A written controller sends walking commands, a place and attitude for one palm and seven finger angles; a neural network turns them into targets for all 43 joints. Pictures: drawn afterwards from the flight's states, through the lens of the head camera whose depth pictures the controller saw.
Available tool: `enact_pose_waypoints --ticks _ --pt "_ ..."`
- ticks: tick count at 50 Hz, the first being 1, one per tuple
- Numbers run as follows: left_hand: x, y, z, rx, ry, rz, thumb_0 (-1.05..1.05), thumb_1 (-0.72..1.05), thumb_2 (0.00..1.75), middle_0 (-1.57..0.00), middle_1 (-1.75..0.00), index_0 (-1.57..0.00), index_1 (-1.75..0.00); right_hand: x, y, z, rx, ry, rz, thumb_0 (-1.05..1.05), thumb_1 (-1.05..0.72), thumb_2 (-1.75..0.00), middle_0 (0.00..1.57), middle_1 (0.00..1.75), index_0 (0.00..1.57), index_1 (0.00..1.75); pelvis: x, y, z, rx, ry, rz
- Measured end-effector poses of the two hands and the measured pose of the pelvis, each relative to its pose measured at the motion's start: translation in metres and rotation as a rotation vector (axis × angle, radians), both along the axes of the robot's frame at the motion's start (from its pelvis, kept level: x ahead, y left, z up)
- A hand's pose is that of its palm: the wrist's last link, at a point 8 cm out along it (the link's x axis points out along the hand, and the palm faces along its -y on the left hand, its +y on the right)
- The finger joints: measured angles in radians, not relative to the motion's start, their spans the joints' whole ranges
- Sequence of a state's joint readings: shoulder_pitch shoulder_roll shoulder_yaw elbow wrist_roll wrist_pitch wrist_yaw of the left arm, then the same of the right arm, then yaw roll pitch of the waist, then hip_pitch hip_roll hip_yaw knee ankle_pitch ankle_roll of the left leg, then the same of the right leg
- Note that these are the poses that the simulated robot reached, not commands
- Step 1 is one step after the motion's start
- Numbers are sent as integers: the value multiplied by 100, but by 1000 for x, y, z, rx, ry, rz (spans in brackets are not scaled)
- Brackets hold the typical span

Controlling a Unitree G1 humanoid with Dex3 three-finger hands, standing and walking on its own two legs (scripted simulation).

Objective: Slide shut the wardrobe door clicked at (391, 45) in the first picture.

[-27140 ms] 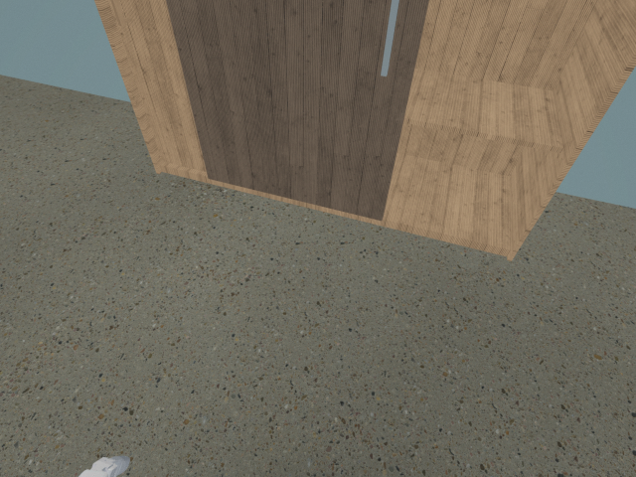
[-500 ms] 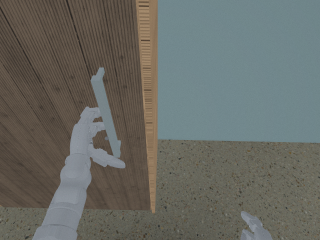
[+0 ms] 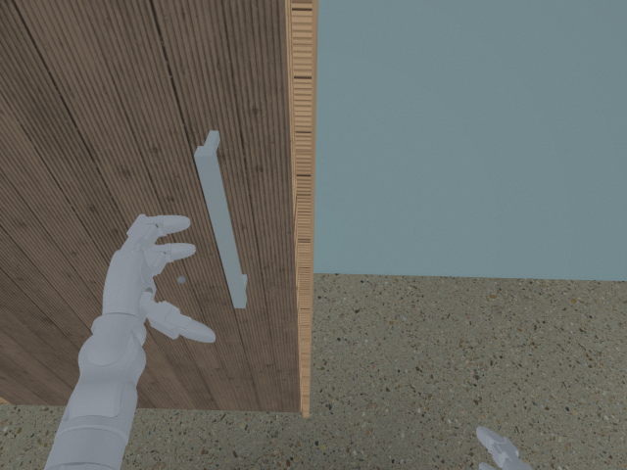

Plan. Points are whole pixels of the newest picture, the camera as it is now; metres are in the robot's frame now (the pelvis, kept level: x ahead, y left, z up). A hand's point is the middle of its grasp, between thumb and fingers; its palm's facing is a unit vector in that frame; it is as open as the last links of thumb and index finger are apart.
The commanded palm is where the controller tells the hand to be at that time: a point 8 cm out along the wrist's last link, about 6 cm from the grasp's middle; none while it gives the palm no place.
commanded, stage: slip the hand off the handle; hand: left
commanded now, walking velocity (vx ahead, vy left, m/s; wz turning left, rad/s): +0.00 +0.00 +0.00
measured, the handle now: (228, 233) +0.40 +0.14 +0.10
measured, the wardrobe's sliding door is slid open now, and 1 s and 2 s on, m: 0.00 0.00 0.00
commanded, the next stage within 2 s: draw the hand back to the body in 0.54 s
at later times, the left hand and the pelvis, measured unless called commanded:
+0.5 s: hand (168, 350) +0.23 +0.18 +0.08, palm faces +0.12 -0.99 -0.10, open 14.7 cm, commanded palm +0.20 +0.23 +0.09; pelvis -0.01 -0.01 +0.00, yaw +2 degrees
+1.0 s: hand (143, 347) +0.22 +0.19 +0.11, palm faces +0.09 -0.99 -0.06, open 14.7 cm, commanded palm +0.18 +0.25 +0.12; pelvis +0.01 -0.02 +0.00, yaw +2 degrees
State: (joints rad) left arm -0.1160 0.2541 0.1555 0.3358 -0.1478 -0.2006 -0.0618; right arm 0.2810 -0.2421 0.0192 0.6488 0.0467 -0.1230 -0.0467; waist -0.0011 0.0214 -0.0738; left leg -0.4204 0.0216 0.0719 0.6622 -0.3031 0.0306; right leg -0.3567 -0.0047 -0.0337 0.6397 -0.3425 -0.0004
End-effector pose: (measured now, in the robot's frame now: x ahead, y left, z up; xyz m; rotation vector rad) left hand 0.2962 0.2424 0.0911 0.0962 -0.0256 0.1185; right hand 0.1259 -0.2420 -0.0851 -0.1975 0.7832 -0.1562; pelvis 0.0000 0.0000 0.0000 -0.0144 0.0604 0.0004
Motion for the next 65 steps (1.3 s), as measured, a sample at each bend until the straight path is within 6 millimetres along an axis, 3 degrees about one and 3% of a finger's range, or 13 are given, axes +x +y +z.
enact_pose_waypoints --ticks 13,19,30,34,44,59,65 --pt "-59 -1 -8 8 23 35 -1 -55 20 -26 -115 -25 -115 22 9 11 6 -102 56 1 -91 -90 21 30 20 30 -8 -2 -1 0 -36 12" --pt "-76 -1 2 13 -14 30 -1 -55 20 -26 -115 -25 -115 35 14 18 15 -160 92 1 -91 -90 21 30 20 30 -11 -6 -1 -2 -46 24" --pt "-102 -12 -7 12 53 22 -1 -55 20 -26 -115 -25 -115 41 13 22 21 -198 109 1 -91 -90 21 30 21 30 -8 -12 0 2 -53 27" --pt "-104 -12 0 30 16 36 -1 -55 20 -26 -115 -25 -115 42 11 18 20 -189 123 1 -91 -90 21 30 21 30 -6 -14 -2 1 -53 36" --pt "-88 -9 16 -30 -1 -81 -1 -55 20 -26 -115 -25 -116 43 2 17 22 -202 84 2 -91 -90 21 30 21 30 5 -18 1 4 -48 33" --pt "-122 11 36 -15 -14 -17 -1 -51 21 -25 -113 -25 -114 71 4 33 3 -288 132 2 -91 -90 21 30 20 30 14 -16 3 0 -68 50" --pt "-128 19 47 162 9 162 -1 -38 28 -25 -105 -25 -106 76 16 38 6 -266 144 2 -91 -90 21 30 20 30 11 -14 8 2 -94 37"
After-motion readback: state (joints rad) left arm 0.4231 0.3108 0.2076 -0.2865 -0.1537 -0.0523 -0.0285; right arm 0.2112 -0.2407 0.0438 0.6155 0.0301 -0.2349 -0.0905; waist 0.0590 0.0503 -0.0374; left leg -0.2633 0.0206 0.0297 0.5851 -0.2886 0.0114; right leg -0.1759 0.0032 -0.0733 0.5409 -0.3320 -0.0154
